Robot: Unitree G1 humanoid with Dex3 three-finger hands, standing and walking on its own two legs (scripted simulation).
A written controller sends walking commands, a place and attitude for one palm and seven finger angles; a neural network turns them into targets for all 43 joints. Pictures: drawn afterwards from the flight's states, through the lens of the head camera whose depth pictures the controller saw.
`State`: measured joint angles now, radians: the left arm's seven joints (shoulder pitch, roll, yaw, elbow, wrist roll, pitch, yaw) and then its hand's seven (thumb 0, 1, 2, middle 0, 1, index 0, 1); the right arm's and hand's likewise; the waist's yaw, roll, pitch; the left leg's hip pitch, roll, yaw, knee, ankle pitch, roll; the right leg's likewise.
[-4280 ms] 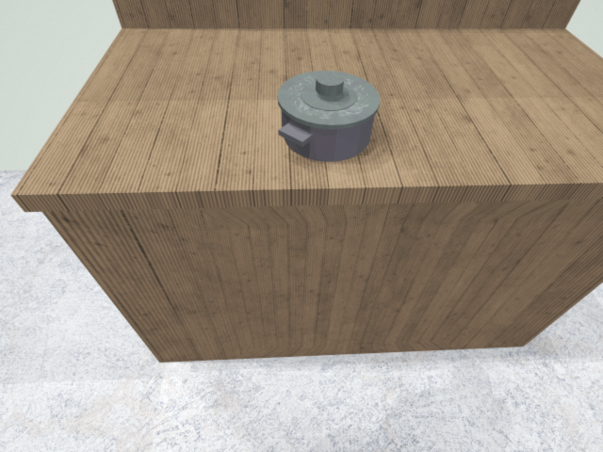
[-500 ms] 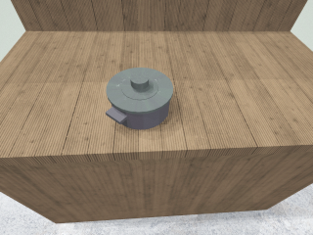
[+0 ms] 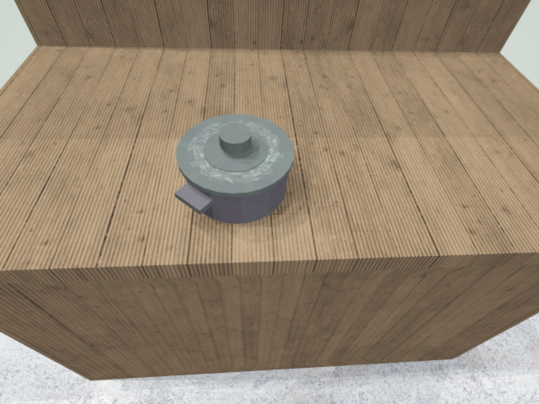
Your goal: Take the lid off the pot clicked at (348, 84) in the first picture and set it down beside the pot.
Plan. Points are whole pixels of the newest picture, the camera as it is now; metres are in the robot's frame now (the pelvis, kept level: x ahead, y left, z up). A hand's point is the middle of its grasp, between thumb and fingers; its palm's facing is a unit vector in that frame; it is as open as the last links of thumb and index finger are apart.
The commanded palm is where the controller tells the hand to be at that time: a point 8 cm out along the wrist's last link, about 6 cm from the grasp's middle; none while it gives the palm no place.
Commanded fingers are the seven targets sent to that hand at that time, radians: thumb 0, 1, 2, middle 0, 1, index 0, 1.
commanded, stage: look again from close up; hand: left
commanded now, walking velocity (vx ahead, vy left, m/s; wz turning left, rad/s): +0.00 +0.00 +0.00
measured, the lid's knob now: (235, 138) +0.45 +0.09 +0.16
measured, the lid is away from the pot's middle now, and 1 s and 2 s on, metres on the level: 0.00 0.00 0.00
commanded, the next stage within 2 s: shuffle to correct the standing spot in 0.88 s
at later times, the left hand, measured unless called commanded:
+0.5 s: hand out of the picture -0.02 +0.16 -0.18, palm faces +0.04 -0.99 -0.14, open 7.3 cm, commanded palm none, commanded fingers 0.00 0.90 0.90 -0.20 -0.30 -0.20 -0.30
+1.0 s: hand out of the picture -0.03 +0.17 -0.19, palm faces +0.06 -0.99 -0.12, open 7.3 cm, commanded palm none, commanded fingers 0.00 0.90 0.90 -0.20 -0.30 -0.20 -0.30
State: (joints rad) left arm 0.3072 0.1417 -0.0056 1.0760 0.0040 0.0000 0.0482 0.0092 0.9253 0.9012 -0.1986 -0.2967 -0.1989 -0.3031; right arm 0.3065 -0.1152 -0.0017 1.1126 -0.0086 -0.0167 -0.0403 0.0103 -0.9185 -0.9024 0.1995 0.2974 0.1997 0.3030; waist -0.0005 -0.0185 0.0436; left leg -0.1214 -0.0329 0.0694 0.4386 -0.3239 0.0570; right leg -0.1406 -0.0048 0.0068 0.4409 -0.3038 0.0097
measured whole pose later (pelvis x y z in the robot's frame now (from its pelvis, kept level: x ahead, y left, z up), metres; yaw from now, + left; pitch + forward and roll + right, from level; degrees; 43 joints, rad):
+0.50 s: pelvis +0.00 +0.01 +0.00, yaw +0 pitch +0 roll -1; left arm 0.32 0.13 -0.01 1.09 0.00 0.00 0.05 0.01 0.92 0.90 -0.20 -0.30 -0.20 -0.30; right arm 0.31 -0.10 0.00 1.12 -0.01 -0.02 -0.04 0.01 -0.92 -0.90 0.20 0.30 0.20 0.30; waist 0.00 -0.03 0.05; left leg -0.12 -0.04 0.07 0.43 -0.32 0.07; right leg -0.13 -0.02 0.00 0.43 -0.29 0.02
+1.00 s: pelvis +0.00 +0.02 +0.00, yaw +1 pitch +0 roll -1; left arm 0.32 0.12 0.00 1.10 0.00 0.00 0.05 0.00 0.91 0.90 -0.20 -0.30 -0.20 -0.30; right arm 0.33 -0.09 0.00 1.12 -0.01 -0.03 -0.05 0.01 -0.92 -0.90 0.20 0.30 0.20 0.30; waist 0.00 -0.04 0.05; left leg -0.12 -0.07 0.07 0.43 -0.31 0.10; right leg -0.13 -0.04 0.00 0.42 -0.29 0.05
